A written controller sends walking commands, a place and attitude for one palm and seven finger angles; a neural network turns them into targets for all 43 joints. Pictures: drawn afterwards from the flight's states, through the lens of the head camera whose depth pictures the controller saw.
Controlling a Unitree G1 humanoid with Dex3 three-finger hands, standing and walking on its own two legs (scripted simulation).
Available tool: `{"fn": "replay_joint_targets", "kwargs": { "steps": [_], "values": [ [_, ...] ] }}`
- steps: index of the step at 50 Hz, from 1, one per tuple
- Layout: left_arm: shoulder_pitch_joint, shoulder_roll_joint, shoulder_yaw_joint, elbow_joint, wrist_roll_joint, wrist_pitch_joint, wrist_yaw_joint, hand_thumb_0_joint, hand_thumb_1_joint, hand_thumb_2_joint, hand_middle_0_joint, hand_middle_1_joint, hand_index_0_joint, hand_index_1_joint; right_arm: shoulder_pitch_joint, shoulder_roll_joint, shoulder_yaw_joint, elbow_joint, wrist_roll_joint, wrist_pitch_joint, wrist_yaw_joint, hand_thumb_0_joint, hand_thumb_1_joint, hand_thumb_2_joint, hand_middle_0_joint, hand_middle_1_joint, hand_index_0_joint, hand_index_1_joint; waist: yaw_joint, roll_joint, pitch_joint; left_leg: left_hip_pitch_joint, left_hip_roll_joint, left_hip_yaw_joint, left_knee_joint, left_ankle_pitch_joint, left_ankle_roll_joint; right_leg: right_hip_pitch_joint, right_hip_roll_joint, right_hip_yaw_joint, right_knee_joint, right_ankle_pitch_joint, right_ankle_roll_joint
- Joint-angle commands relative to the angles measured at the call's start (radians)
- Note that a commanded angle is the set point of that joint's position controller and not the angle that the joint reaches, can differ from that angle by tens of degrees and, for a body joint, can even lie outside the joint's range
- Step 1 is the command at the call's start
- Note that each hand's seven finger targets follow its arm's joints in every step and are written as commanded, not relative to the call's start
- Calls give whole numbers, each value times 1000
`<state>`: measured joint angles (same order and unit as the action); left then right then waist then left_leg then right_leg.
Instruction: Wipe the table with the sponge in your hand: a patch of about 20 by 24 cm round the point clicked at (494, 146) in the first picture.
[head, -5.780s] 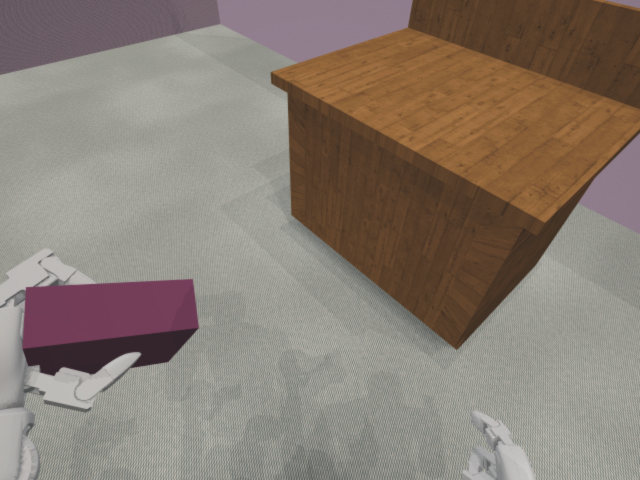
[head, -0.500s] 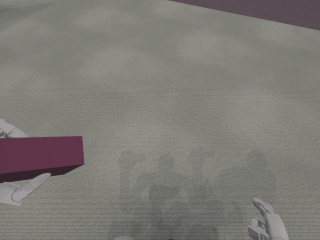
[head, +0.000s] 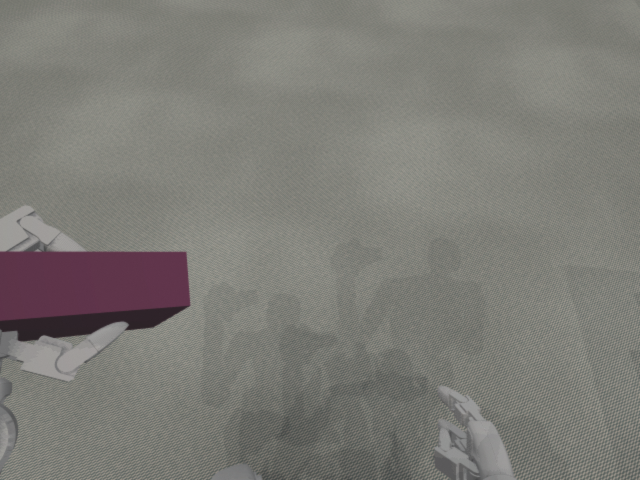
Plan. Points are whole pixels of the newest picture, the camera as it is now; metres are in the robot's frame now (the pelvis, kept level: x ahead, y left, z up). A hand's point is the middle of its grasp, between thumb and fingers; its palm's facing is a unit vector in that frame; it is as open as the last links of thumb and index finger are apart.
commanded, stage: turn to face it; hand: left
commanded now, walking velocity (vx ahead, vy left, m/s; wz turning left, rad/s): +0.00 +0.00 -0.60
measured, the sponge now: (121, 297) +0.25 +0.21 +0.15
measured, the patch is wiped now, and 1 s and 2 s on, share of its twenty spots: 0.00 0.00 0.00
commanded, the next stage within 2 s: none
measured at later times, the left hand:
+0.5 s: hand (143, 305) +0.23 +0.17 +0.17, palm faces +0.17 -0.90 -0.40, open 9.2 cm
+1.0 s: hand (355, 384) +0.18 +0.00 +0.18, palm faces -0.22 -0.77 -0.60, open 9.2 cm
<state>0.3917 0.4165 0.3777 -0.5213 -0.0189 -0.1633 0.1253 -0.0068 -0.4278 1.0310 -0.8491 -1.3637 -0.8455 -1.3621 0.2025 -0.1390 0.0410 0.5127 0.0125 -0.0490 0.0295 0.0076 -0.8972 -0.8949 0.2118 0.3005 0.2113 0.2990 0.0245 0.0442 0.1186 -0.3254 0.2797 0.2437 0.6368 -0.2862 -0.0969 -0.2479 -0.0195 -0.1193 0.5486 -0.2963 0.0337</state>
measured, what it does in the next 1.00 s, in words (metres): walks backwards, turning right: left foot, then right foot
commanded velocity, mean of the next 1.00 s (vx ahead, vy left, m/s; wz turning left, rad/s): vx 0.00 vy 0.00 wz -0.60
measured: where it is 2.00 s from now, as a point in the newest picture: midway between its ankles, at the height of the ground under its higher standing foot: outside the picture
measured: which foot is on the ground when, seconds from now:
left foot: down 0.00-0.00, up 0.02-0.36, down 0.38-0.76, up 0.78-1.00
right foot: down 0.00-0.40, up 0.42-0.74, down 0.76-1.00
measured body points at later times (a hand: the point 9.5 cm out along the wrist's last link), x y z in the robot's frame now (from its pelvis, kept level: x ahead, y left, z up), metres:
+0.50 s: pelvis -0.04 -0.01 +0.00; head -0.01 +0.01 +0.45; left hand +0.22 +0.22 +0.19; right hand +0.08 -0.27 -0.06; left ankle +0.02 +0.10 -0.73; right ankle -0.06 -0.11 -0.67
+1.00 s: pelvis -0.13 -0.06 +0.01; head -0.09 -0.12 +0.45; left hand +0.19 +0.04 +0.22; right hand -0.16 -0.37 -0.10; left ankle -0.06 +0.05 -0.64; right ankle -0.16 -0.14 -0.73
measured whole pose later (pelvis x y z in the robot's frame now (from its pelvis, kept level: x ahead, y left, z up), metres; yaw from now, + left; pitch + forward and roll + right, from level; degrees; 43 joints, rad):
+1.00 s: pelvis -0.13 -0.06 +0.01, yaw -35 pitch +1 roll +1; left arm 0.59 0.45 0.43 -0.60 -0.06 -0.19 0.13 -0.01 -0.42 1.02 -0.85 -1.36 -0.84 -1.35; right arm 0.14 -0.28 -0.06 0.58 0.02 0.06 -0.03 0.01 -0.91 -0.90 0.20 0.30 0.20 0.30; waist -0.04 0.03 0.15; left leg -0.56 0.08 0.06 1.18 -0.41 -0.11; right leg -0.29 0.04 -0.01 0.52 -0.24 -0.06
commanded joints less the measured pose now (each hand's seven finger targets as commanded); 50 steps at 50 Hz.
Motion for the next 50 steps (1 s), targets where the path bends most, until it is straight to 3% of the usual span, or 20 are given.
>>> {"fn": "replay_joint_targets", "kwargs": {
  "steps": [1, 3, 5, 7, 14, 17, 19, 20, 21, 23, 26, 30, 34, 36, 37, 39, 40, 41, 46, 50],
  "values": [
    [117, 276, 244, -263, -15, -104, 48, 0, 100, 1300, -1200, -1600, -1200, -1600, -85, -135, -57, -150, 1, -31, -23, 0, -900, -900, 200, 300, 200, 300, 22, -257, -355, -334, -185, -137, 475, -388, 3, 427, -329, 415, -54, 1167, -188],
    [169, 257, 246, -327, -54, -83, 42, 0, 100, 1300, -1200, -1600, -1200, -1600, -86, -154, -84, -151, 28, -10, -23, 0, -900, -900, 200, 300, 200, 300, 0, -261, -358, -407, -146, -258, 626, -282, 0, 450, -329, 418, -41, 1051, -211],
    [247, 228, 283, -323, -63, -98, 49, 0, 100, 1300, -1200, -1600, -1200, -1600, -127, -125, -64, -123, 13, 20, -32, 0, -900, -900, 200, 300, 200, 300, 2, -149, -341, -420, -152, -244, 596, -215, -8, 439, -280, 356, -54, 949, -212],
    [256, 199, 280, -303, -63, -98, 50, 0, 100, 1300, -1200, -1600, -1200, -1600, -143, -127, -73, -122, 7, 51, -38, 0, -900, -900, 200, 300, 200, 300, -9, -121, -314, -300, -155, -215, 419, -169, -12, 323, -251, 317, -76, 857, -203],
    [151, 133, 165, -183, -41, -55, 44, 0, 100, 1300, -1200, -1600, -1200, -1600, -97, -179, -96, -121, 6, 65, -56, 0, -900, -900, 200, 300, 200, 300, -6, -200, -248, -57, -210, -183, 126, -90, 17, 80, -194, 398, -137, 526, -198],
    [66, 127, 109, -232, -28, -51, 43, 0, 100, 1300, -1200, -1600, -1200, -1600, -85, -190, -95, -132, 10, 64, -62, 0, -900, -900, 200, 300, 200, 300, -15, -155, -230, 96, -199, -186, -85, -19, 38, -11, -170, 425, -116, 377, -159],
    [14, 136, 98, -281, -18, -60, 43, 0, 100, 1300, -1200, -1600, -1200, -1600, -71, -204, -102, -138, 6, 59, -71, 0, -900, -900, 200, 300, 200, 300, -20, -34, -220, 267, -102, -255, -253, 98, 83, -167, -82, 393, 9, 190, -91],
    [-15, 137, 96, -316, -9, -70, 39, 0, 100, 1300, -1200, -1600, -1200, -1600, -79, -221, -107, -156, -3, 54, -70, 0, -900, -900, 200, 300, 200, 300, -6, 158, -197, 313, 65, -406, -295, 260, 156, -314, 22, 299, 180, -107, -39],
    [-40, 173, 113, -338, 6, -85, 40, 0, 100, 1300, -1200, -1600, -1200, -1600, -71, -211, -107, -167, -3, 47, -71, 0, -900, -900, 200, 300, 200, 300, 10, 277, -196, 282, 198, -467, -317, 405, 231, -343, 40, 179, 441, -299, -5],
    [-53, 176, 116, -324, 15, -106, 41, 0, 100, 1300, -1200, -1600, -1200, -1600, -107, -170, -78, -150, -25, 26, -59, 0, -900, -900, 200, 300, 200, 300, 7, 264, -133, 65, 208, -413, -364, 229, 242, -278, -13, 178, 682, -229, 6],
    [-118, 108, 51, -338, 4, -88, 29, 0, 100, 1300, -1200, -1600, -1200, -1600, -87, -189, -96, -135, 0, 5, -32, 0, -900, -900, 200, 300, 200, 300, 1, 237, -110, 86, 126, -160, -328, 200, 183, -286, -37, 93, 609, -134, 30],
    [-58, 84, 58, -223, -10, -79, 28, 0, 100, 1300, -1200, -1600, -1200, -1600, -56, -199, -96, -132, 3, -15, -19, 0, -900, -900, 200, 300, 200, 300, -20, 227, -102, 39, 131, -142, -353, 82, 159, -160, -20, 10, 371, -152, 40],
    [0, 97, 87, -191, -25, -77, 20, 0, 100, 1300, -1200, -1600, -1200, -1600, -20, -202, -103, -134, 8, -31, -23, 0, -900, -900, 200, 300, 200, 300, -21, 212, -191, 161, 118, -68, -223, 260, 129, -85, 19, -47, 134, -143, 39],
    [33, 102, 91, -208, -22, -71, 19, 0, 100, 1300, -1200, -1600, -1200, -1600, -4, -197, -104, -131, 12, -37, -19, 0, -900, -900, 200, 300, 200, 300, -17, 185, -245, 174, 80, -35, -93, 287, 94, 19, 31, -50, -34, 18, 27],
    [20, 122, 98, -250, -20, -77, 20, 0, 100, 1300, -1200, -1600, -1200, -1600, -8, -188, -100, -133, 17, -39, -15, 0, -900, -900, 200, 300, 200, 300, -16, 112, -265, 147, 46, -31, 14, 240, 76, 80, -18, 6, -133, 138, 4],
    [43, 246, 198, -269, -22, -89, 40, 0, 100, 1300, -1200, -1600, -1200, -1600, -73, -138, -70, -166, 11, -35, -28, 0, -900, -900, 200, 300, 200, 300, 10, -322, -285, -275, -167, -71, 402, -399, 7, 302, -305, 454, -111, 958, -164],
    [74, 239, 213, -244, -35, -78, 48, 0, 100, 1300, -1200, -1600, -1200, -1600, -105, -131, -60, -145, 14, -33, -35, 0, -900, -900, 200, 300, 200, 300, 18, -308, -308, -346, -164, -183, 557, -346, 0, 322, -340, 436, -81, 1111, -186],
    [78, 235, 200, -278, -45, -62, 42, 0, 100, 1300, -1200, -1600, -1200, -1600, -107, -161, -82, -140, 26, -21, -31, 0, -900, -900, 200, 300, 200, 300, 0, -310, -348, -345, -153, -249, 615, -301, 0, 326, -319, 443, -71, 1023, -175],
    [215, 192, 244, -252, -59, -79, 49, 0, 100, 1300, -1200, -1600, -1200, -1600, -154, -135, -79, -102, 10, 54, -45, 0, -900, -900, 200, 300, 200, 300, -13, -133, -298, -359, -171, -239, 604, -119, -20, 330, -231, 316, -98, 810, -172],
    [199, 175, 228, -199, -57, -86, 48, 0, 100, 1300, -1200, -1600, -1200, -1600, -129, -167, -111, -97, 3, 69, -49, 0, -900, -900, 200, 300, 200, 300, -14, -119, -271, -265, -188, -229, 443, -96, -7, 233, -223, 384, -148, 679, -199]
  ]
}}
